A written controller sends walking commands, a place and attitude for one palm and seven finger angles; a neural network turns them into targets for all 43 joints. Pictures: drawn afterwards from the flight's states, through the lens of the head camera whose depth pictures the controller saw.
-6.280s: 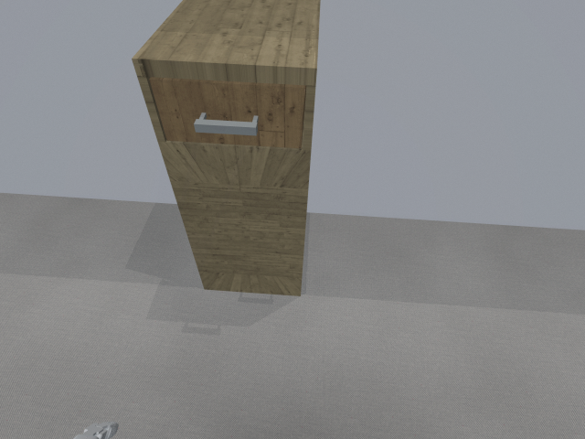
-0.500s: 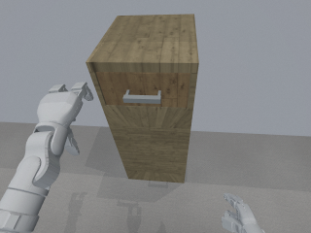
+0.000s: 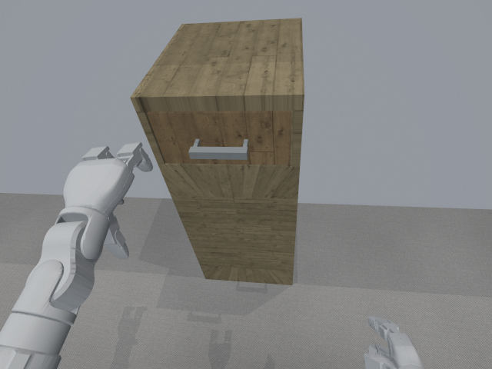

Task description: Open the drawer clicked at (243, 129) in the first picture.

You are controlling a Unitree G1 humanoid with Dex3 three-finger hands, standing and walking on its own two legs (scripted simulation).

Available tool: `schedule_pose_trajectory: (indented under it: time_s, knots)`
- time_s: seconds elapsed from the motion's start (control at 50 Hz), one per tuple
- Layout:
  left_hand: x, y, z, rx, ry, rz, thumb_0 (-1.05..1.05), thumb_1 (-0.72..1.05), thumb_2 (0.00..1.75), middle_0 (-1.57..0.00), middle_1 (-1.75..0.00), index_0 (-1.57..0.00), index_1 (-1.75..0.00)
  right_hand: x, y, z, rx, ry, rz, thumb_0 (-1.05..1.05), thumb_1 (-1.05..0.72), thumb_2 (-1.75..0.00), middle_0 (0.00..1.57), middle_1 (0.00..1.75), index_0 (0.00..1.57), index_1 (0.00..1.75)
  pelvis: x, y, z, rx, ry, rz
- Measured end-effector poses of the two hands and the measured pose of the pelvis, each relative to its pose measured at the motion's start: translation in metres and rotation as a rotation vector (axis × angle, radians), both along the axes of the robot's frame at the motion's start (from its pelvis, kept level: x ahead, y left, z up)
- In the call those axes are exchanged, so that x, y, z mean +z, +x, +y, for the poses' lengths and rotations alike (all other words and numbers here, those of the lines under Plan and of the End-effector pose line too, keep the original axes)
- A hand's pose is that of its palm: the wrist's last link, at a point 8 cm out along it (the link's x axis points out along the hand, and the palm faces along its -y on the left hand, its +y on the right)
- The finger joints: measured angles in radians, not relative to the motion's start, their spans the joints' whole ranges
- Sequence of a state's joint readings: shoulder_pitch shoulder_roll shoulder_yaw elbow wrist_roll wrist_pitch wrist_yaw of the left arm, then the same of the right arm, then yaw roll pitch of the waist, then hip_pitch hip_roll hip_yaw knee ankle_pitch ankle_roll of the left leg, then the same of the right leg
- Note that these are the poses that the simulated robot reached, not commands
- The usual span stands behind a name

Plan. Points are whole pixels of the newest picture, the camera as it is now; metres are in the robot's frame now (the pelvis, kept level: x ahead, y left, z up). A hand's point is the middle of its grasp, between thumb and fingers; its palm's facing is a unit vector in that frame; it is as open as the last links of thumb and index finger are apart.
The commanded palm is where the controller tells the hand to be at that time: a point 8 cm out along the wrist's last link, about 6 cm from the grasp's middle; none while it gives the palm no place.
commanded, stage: move the hooked fingers above the handle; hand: left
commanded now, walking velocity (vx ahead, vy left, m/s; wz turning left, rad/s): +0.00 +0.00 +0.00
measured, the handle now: (219, 147) +0.58 +0.16 +0.02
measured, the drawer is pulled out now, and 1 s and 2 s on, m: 0.00 0.00 0.00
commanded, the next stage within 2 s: none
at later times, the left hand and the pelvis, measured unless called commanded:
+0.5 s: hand (162, 184) +0.39 +0.21 +0.10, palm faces -0.05 -0.06 -1.00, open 13.9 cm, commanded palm +0.37 +0.22 +0.17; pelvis +0.03 -0.02 +0.00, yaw +0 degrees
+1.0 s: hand (185, 170) +0.44 +0.19 +0.08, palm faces -0.04 -0.08 -1.00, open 13.9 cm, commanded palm +0.43 +0.20 +0.15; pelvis +0.05 +0.00 -0.01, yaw +0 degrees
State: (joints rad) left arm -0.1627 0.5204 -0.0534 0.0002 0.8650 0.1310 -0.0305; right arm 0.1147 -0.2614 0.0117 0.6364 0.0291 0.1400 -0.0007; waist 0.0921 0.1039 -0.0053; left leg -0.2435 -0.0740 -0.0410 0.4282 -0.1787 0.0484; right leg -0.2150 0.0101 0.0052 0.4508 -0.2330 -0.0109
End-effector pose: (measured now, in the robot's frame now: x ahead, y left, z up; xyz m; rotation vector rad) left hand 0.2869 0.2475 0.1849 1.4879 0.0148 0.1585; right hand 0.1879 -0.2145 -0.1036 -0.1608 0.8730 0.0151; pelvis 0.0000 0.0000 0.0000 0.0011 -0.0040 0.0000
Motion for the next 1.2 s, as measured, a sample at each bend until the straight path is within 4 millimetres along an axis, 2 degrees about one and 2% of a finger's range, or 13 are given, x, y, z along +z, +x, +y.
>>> schedule_pose_trajectory:
  time_s: [0.1,0.16,0.34,0.42,0.52,0.58,0.64,0.74,0.84,0.9,0.98,1.08,1.2]
  knots:
    - [-0.02,0.009,-0.023,-0.086,0.015,0.086,0.0,-0.5,0.3,-0.32,-1.2,-0.31,-1.2,0.008,0.009,-0.009,-0.005,-0.025,-0.045,0.01,-0.91,-0.9,0.2,0.3,0.2,0.3,0.0,0.001,-0.011,0.001,0.002,-0.004]
    - [-0.021,0.019,-0.029,-0.12,0.025,0.076,0.0,-0.5,0.3,-0.32,-1.2,-0.32,-1.2,0.01,0.01,-0.018,-0.017,-0.045,-0.051,0.01,-0.91,-0.9,0.2,0.3,0.2,0.3,-0.001,0.002,-0.017,0.003,0.002,0.0]
    - [-0.004,0.057,-0.015,-0.02,0.038,0.01,0.0,-0.49,0.3,-0.32,-1.2,-0.32,-1.2,-0.004,-0.002,-0.047,-0.074,-0.073,0.035,0.01,-0.91,-0.9,0.2,0.3,0.2,0.3,-0.002,0.015,-0.026,0.003,0.003,0.043]
    - [-0.018,0.071,-0.016,-0.003,0.026,0.092,0.0,-0.49,0.3,-0.31,-1.2,-0.31,-1.2,-0.01,-0.009,-0.056,-0.097,-0.084,0.083,0.01,-0.91,-0.9,0.2,0.3,0.2,0.3,-0.003,0.021,-0.026,0.0,0.006,0.062]
    - [-0.037,0.083,-0.036,-0.111,0.008,0.137,0.0,-0.49,0.3,-0.32,-1.2,-0.31,-1.2,-0.014,-0.013,-0.062,-0.125,-0.107,0.116,0.01,-0.91,-0.9,0.2,0.3,0.2,0.3,-0.005,0.03,-0.024,-0.005,0.007,0.083]
    - [-0.035,0.088,-0.048,-0.186,0.006,0.083,0.0,-0.49,0.3,-0.32,-1.2,-0.32,-1.2,-0.015,-0.012,-0.061,-0.139,-0.11,0.123,0.01,-0.91,-0.9,0.2,0.3,0.2,0.3,-0.006,0.035,-0.021,-0.009,0.006,0.095]
    - [-0.026,0.095,-0.051,-0.198,0.004,-0.001,0.0,-0.49,0.3,-0.32,-1.2,-0.32,-1.2,-0.018,-0.009,-0.056,-0.148,-0.093,0.128,0.01,-0.91,-0.9,0.2,0.3,0.2,0.3,-0.007,0.039,-0.018,-0.013,0.006,0.107]
    - [-0.019,0.111,-0.033,-0.063,0.015,-0.05,0.0,-0.49,0.3,-0.32,-1.2,-0.32,-1.2,-0.022,-0.003,-0.042,-0.143,-0.049,0.139,0.01,-0.91,-0.9,0.2,0.3,0.2,0.3,-0.008,0.043,-0.013,-0.02,0.007,0.12]
    - [-0.034,0.122,-0.018,0.044,0.022,0.07,0.0,-0.49,0.3,-0.31,-1.2,-0.31,-1.2,-0.02,0.003,-0.031,-0.131,-0.034,0.141,0.01,-0.91,-0.9,0.2,0.3,0.2,0.3,-0.008,0.046,-0.009,-0.012,0.004,0.122]
    - [-0.046,0.126,-0.025,-0.001,0.009,0.139,0.0,-0.49,0.3,-0.31,-1.2,-0.31,-1.2,-0.017,0.006,-0.029,-0.127,-0.052,0.136,0.01,-0.91,-0.9,0.2,0.3,0.2,0.3,-0.008,0.047,-0.006,-0.003,0.001,0.122]
    - [-0.051,0.132,-0.047,-0.146,0.004,0.14,0.0,-0.49,0.3,-0.32,-1.2,-0.32,-1.2,-0.015,0.006,-0.028,-0.132,-0.083,0.128,0.01,-0.91,-0.9,0.2,0.3,0.21,0.3,-0.01,0.047,-0.002,0.002,-0.003,0.127]
    - [-0.041,0.145,-0.066,-0.231,0.003,0.032,0.0,-0.49,0.3,-0.32,-1.2,-0.32,-1.2,-0.019,-0.005,-0.028,-0.151,-0.085,0.148,0.01,-0.91,-0.9,0.2,0.3,0.2,0.3,-0.012,0.045,0.002,-0.006,-0.004,0.144]
    - [-0.039,0.17,-0.051,-0.066,0.048,0.011,0.0,-0.49,0.3,-0.32,-1.2,-0.32,-1.2,-0.032,-0.035,-0.027,-0.176,-0.06,0.235,0.01,-0.91,-0.9,0.2,0.3,0.2,0.3,-0.013,0.041,0.002,-0.02,-0.001,0.17]
